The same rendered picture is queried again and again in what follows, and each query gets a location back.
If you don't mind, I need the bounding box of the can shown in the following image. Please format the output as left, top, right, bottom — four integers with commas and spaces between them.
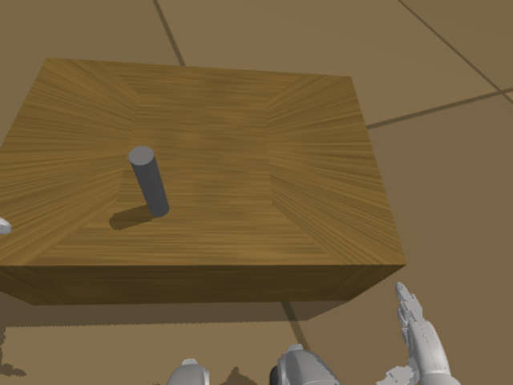
129, 146, 169, 217

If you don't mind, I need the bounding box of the right robot hand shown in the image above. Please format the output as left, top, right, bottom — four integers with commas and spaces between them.
376, 282, 451, 385

